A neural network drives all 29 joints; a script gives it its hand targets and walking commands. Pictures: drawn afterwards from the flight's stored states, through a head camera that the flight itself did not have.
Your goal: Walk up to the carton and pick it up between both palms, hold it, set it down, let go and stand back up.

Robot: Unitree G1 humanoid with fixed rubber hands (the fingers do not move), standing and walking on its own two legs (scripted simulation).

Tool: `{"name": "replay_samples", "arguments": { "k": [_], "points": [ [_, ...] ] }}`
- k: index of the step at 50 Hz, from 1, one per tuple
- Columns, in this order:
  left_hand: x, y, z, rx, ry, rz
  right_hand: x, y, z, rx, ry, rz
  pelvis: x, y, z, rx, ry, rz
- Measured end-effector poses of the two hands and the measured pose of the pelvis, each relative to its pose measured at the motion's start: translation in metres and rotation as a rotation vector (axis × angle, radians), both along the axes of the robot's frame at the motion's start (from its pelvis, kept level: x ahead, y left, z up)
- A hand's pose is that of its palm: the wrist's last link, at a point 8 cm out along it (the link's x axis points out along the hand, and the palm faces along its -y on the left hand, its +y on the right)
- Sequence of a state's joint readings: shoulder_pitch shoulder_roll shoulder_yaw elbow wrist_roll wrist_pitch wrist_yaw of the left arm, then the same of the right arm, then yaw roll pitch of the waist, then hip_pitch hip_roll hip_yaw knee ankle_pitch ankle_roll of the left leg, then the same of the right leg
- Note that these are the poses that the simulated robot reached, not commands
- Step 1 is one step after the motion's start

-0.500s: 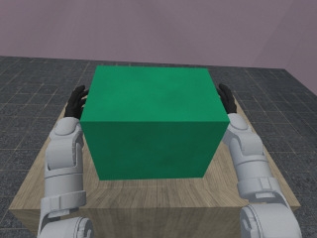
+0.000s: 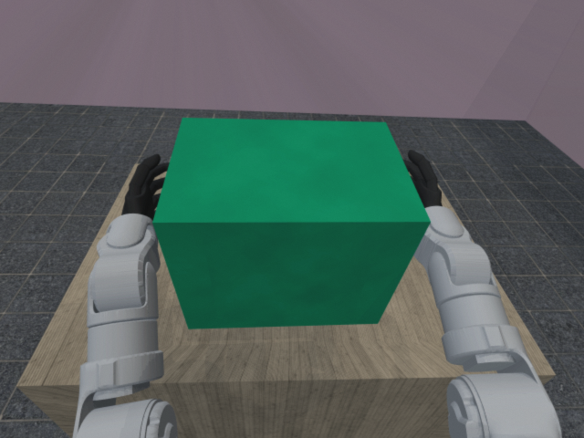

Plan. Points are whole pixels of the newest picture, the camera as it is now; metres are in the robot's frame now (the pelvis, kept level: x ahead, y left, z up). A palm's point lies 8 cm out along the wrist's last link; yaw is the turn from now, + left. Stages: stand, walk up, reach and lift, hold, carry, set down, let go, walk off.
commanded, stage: hold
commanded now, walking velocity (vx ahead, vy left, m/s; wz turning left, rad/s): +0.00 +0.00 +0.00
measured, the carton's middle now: (285, 226) +0.37 +0.00 +0.14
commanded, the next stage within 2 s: none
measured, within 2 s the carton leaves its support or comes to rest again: neither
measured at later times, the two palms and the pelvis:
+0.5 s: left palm (139, 215) +0.34 +0.19 +0.18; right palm (421, 212) +0.35 -0.18 +0.18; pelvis +0.00 +0.01 +0.00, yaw +0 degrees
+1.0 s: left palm (144, 205) +0.36 +0.19 +0.18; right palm (419, 209) +0.37 -0.18 +0.17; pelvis +0.00 +0.00 +0.00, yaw +0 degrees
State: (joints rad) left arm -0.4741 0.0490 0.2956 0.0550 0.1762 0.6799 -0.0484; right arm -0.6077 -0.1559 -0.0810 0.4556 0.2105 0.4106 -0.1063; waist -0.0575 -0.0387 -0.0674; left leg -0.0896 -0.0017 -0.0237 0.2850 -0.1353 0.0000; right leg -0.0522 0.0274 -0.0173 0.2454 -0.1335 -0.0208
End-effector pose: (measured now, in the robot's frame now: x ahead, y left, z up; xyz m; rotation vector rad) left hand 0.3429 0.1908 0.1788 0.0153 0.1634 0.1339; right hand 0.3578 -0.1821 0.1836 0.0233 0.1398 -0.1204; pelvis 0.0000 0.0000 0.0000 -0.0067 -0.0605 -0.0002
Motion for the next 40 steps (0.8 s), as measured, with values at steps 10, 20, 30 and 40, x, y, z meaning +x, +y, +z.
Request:
{"name": "replay_samples", "arguments": {
  "k": [10, 20, 30, 40],
  "points": [
    [-0.002, 0.006, -0.001, 0.011, 0.001, 0.000, -0.001, 0.006, -0.005, 0.016, 0.001, -0.001, 0.000, 0.002, 0.000, -0.001, -0.004, 0.016],
    [0.000, 0.004, 0.001, 0.017, 0.000, -0.012, -0.004, 0.004, -0.006, 0.016, 0.000, -0.013, -0.002, 0.006, 0.000, -0.002, -0.001, 0.004],
    [0.000, 0.002, 0.000, 0.013, 0.005, -0.005, -0.002, 0.002, -0.004, 0.011, 0.004, -0.005, -0.003, 0.003, 0.000, -0.001, 0.005, 0.000],
    [0.007, 0.001, -0.005, 0.006, 0.036, -0.006, 0.004, 0.001, -0.011, 0.025, 0.036, -0.010, -0.002, 0.001, 0.000, 0.003, 0.008, 0.003]
  ]
}}
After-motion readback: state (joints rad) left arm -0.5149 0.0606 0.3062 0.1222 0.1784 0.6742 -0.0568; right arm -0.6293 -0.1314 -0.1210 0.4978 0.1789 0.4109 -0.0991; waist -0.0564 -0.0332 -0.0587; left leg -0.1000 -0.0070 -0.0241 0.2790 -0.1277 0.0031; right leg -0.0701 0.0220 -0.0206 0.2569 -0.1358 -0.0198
